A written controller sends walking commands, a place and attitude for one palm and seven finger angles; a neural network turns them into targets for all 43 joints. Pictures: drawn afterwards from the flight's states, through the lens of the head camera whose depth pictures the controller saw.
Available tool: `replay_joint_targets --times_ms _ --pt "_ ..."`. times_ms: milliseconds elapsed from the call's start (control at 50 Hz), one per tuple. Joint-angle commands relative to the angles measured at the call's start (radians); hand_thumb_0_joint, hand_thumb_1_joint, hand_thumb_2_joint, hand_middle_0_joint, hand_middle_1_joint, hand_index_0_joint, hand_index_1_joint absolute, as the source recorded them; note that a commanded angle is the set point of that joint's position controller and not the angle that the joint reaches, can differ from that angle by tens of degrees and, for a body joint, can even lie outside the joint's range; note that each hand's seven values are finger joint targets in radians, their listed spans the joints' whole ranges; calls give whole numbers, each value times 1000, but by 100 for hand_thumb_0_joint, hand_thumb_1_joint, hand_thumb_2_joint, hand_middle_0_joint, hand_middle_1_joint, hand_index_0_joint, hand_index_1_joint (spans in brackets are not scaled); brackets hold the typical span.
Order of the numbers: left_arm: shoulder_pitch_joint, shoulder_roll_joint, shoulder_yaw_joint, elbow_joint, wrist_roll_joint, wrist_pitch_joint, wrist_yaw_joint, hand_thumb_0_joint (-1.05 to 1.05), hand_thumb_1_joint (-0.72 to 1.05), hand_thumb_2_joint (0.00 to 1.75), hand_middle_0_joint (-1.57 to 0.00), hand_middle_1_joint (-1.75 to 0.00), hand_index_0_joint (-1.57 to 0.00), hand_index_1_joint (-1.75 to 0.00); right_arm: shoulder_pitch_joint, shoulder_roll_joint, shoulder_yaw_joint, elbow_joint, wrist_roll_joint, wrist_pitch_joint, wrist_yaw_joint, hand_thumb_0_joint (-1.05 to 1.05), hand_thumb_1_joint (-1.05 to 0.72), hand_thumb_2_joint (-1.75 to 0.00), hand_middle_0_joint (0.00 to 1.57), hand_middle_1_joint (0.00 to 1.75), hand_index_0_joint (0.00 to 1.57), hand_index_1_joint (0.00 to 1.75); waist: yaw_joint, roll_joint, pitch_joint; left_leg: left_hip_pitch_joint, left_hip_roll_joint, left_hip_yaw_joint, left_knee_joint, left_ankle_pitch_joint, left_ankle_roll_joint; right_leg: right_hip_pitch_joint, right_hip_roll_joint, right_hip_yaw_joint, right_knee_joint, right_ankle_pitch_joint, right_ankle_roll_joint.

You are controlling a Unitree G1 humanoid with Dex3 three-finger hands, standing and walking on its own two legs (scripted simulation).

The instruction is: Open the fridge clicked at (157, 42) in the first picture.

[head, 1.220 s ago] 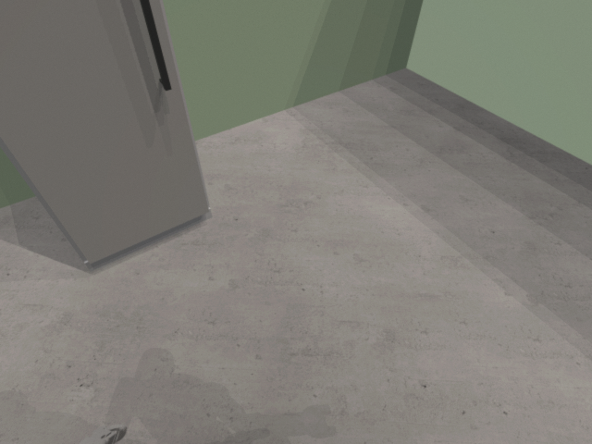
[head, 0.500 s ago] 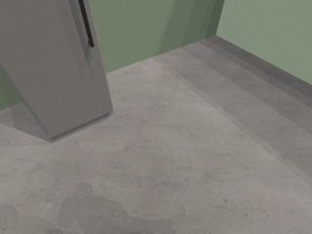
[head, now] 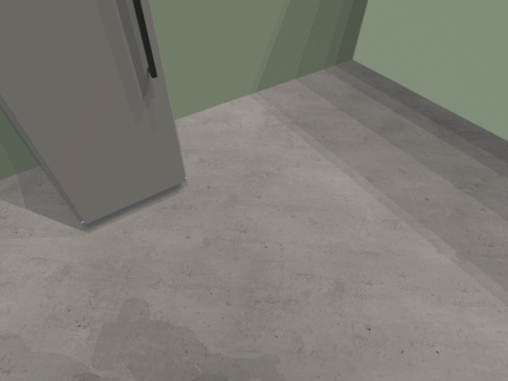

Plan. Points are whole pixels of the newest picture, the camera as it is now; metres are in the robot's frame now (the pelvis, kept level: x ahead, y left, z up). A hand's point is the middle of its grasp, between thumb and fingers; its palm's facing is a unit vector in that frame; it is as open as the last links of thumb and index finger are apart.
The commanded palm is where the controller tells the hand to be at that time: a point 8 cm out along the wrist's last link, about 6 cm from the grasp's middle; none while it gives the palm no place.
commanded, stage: look at it before walking up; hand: right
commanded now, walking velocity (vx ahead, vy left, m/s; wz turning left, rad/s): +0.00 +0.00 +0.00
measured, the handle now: (134, 0) +1.08 +0.43 +0.16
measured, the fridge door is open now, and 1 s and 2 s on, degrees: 0 0 0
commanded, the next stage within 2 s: walk to a spot facing it in 0.22 s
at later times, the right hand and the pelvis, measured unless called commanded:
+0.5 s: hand out of the picture +0.06 -0.23 -0.17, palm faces -0.03 +0.96 -0.28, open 7.4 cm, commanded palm none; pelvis +0.02 +0.00 +0.00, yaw +1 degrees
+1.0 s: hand (342, 320) +0.29 -0.17 -0.20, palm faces -0.17 +0.97 -0.19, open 7.3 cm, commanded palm none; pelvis +0.18 +0.00 -0.03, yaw +9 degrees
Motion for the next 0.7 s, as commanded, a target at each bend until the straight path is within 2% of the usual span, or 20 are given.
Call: replay_joint_targets --times_ms 0,140,300,320,340,360,400,420,460,500,520,560,580,600,620,640,660,680 --pt "-47 203 43 -60 -1 -21 15 0 90 90 -20 -30 -20 -30 -41 -211 -44 -61 3 -27 -15 0 -90 -90 20 30 20 30 2 11 -72 3 115 -103 -78 128 38 7 -118 91 -58 127 -31" --pt "-49 205 42 -57 0 -20 16 0 90 90 -20 -30 -20 -30 -38 -210 -43 -57 3 -25 -14 0 -90 -90 20 30 20 30 1 -1 -61 -4 111 -101 -84 109 36 7 -121 93 -68 112 -30" --pt "-43 207 42 -55 -1 -22 17 0 90 90 -20 -30 -20 -30 -35 -208 -43 -53 3 -26 -15 0 -90 -90 20 30 20 30 0 0 -84 15 112 -94 -78 146 34 23 -125 92 -68 147 -30" --pt "-15 130 23 -37 4 -15 15 0 90 90 -20 -30 -20 -30 -1 -131 -28 -33 5 -16 -17 0 -90 -90 20 30 20 30 0 0 -95 19 109 -90 -80 95 24 25 -123 78 -62 105 -20" --pt "24 76 11 -25 8 -4 12 0 90 90 -20 -30 -20 -30 41 -81 -16 -20 2 -4 -18 0 -90 -90 20 30 20 30 0 12 -88 0 99 -92 -71 -23 19 25 -116 63 -51 9 -11" --pt "50 72 13 -21 10 2 9 0 90 90 -20 -30 -20 -30 65 -77 -16 -16 -2 2 -16 0 -90 -90 20 30 20 30 -2 22 -71 -22 92 -103 -76 -148 24 6 -111 61 -39 -105 -14" --pt "62 80 21 -26 16 8 6 0 90 90 -20 -30 -20 -30 86 -86 -26 -24 -8 10 -4 0 -90 -90 20 30 20 30 -5 23 33 -92 78 -132 -84 -331 40 -87 -102 64 -51 -319 -22" --pt "69 81 25 -33 18 7 5 0 90 90 -20 -30 -20 -30 95 -85 -31 -31 -10 11 1 0 -90 -90 20 30 20 30 -5 18 75 -122 68 -144 -75 -370 49 -121 -101 67 -46 -365 -27" --pt "89 78 31 -42 17 3 5 0 90 90 -20 -30 -20 -30 136 -76 -40 -39 -11 7 6 0 -90 -90 20 30 20 30 -12 26 98 -134 63 -161 -58 -386 68 -151 -105 67 -3 -385 -39" --pt "114 56 34 -54 14 -11 7 0 90 90 -20 -30 -20 -30 178 -65 -49 -42 -9 -3 8 0 -90 -90 20 30 20 30 -13 39 88 -113 77 -196 -41 -344 92 -166 -97 44 65 -324 -44" --pt "128 42 34 -58 13 -17 7 0 90 90 -20 -30 -20 -30 194 -62 -53 -43 -8 -8 7 0 -90 -90 20 30 20 30 -13 66 79 -89 88 -217 -39 -332 105 -184 -89 26 100 -300 -42" --pt "125 16 38 -71 10 -24 7 0 90 90 -20 -30 -20 -30 249 -70 -65 -32 -7 -17 2 0 -90 -90 20 30 20 30 -24 129 77 -46 143 -306 -78 -311 144 -244 -55 -41 237 -270 -25" --pt "133 -6 39 -77 9 -33 8 0 90 90 -20 -30 -20 -30 271 -73 -73 -27 -7 -24 -3 0 -90 -90 20 30 20 30 -18 158 65 -15 189 -355 -89 -236 172 -261 -49 -82 282 -238 -16" --pt "142 -23 37 -80 6 -42 11 0 90 90 -20 -30 -20 -30 279 -72 -78 -25 -6 -32 -9 0 -90 -90 20 30 20 30 -13 171 63 9 214 -375 -78 -116 193 -264 -54 -93 274 -224 -11" --pt "160 -31 37 -73 4 -50 13 0 90 90 -20 -30 -20 -30 280 -61 -81 -23 -6 -35 -11 0 -90 -90 20 30 20 30 -2 125 58 -14 212 -345 -37 -15 194 -203 -60 -97 224 -208 -13" --pt "219 -40 38 -50 2 -56 16 0 90 90 -20 -30 -20 -30 258 -46 -82 -26 -5 -33 -11 0 -90 -90 20 30 20 30 31 79 50 -95 160 -266 49 56 166 -67 -68 -90 135 -165 -25" --pt "347 -8 49 -3 6 -65 21 0 90 90 -20 -30 -20 -30 206 -3 -75 -42 0 -35 -6 0 -90 -90 20 30 20 30 94 -73 18 -260 47 -130 287 149 114 164 -142 28 32 -22 -72" --pt "540 66 73 63 20 -73 34 0 90 90 -20 -30 -20 -30 125 69 -61 -85 1 -42 -2 0 -90 -90 20 30 20 30 154 -328 9 -513 -56 66 623 -88 50 355 -356 302 -55 308 -148"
